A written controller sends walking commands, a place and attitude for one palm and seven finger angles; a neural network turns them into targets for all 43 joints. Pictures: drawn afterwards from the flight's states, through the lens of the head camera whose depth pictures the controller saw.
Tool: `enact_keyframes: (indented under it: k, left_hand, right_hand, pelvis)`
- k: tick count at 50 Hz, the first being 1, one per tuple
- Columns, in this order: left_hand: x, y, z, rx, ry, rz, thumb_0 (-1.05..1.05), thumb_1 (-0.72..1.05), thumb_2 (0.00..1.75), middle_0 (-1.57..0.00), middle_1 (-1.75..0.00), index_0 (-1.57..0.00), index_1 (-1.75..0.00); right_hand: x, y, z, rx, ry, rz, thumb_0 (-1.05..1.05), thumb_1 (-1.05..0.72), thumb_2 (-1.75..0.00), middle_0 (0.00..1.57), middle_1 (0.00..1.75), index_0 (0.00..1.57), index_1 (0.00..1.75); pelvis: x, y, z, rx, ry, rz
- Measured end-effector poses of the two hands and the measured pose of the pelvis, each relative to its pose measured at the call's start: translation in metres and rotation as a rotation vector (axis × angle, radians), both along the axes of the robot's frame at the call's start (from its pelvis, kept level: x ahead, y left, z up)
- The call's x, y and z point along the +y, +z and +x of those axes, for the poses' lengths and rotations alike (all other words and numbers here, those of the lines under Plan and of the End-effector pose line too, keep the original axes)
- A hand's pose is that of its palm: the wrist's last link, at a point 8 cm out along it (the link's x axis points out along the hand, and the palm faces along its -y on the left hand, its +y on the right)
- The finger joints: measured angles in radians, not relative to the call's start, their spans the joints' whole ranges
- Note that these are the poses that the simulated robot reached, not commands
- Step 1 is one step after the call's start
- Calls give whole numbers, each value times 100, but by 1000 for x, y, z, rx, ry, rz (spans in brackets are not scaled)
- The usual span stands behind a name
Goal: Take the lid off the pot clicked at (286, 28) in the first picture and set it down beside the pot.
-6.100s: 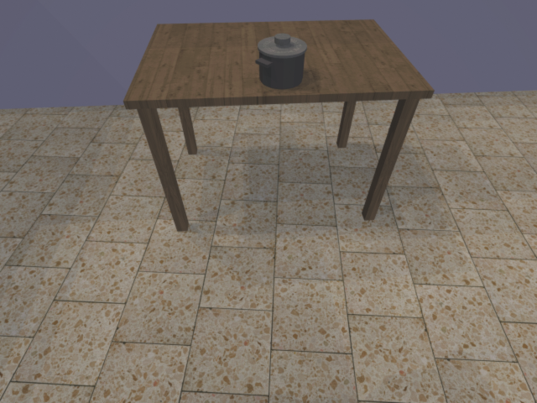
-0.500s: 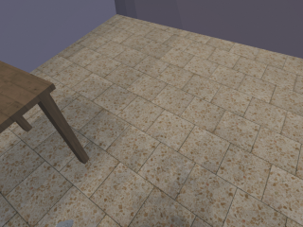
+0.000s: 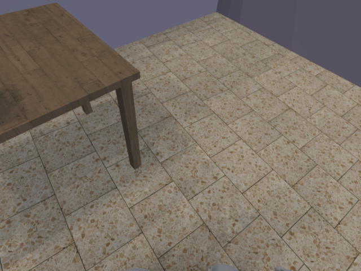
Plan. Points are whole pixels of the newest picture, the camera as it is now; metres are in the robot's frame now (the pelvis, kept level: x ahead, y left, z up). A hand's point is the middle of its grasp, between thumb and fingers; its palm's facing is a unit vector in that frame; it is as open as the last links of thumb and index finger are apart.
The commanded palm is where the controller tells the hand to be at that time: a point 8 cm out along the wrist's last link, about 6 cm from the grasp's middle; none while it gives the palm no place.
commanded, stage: turn to face it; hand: left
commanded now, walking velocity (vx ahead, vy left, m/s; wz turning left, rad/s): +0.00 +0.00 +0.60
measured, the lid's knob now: out of the picture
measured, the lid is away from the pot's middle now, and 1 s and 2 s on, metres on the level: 0.00 0.00 0.00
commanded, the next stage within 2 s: take the last steps up to it in 1.24 s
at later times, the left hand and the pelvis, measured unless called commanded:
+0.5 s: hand out of the picture +0.02 +0.18 -0.13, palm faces +0.33 -0.90 -0.29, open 7.4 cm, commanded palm none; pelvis +0.01 -0.03 +0.01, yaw +18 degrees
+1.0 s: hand out of the picture -0.05 +0.25 -0.14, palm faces +0.59 -0.76 -0.27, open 7.4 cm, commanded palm none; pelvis +0.00 +0.01 +0.01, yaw +35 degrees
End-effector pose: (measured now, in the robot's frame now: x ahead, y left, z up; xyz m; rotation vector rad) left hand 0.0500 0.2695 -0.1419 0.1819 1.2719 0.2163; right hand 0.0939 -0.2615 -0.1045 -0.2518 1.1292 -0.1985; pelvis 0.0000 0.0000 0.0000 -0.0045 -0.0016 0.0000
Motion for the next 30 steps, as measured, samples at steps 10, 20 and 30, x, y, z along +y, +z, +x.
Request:
enact_keyframes:
  k: [10,20,30]
  left_hand:
    - [1,32,10,-112,79,44,0,91,90,-19,-30,-20,-29]
    - [-35,48,-19,-163,182,88,0,91,90,-20,-30,-20,-29]
    - [-40,31,-92,-49,344,23,0,90,90,-20,-30,-21,-30]
  right_hand:
    - [12,-9,11,64,91,57,0,-90,-90,21,30,20,30]
    - [-8,-30,40,98,187,97,1,-90,-90,20,30,20,30]
    - [29,-11,88,84,362,59,1,-91,-90,20,29,20,30]
  pelvis:
    - [-9,11,3,8,123,-9]
    - [-33,8,6,-10,261,22]
    - [-20,13,3,1,387,38]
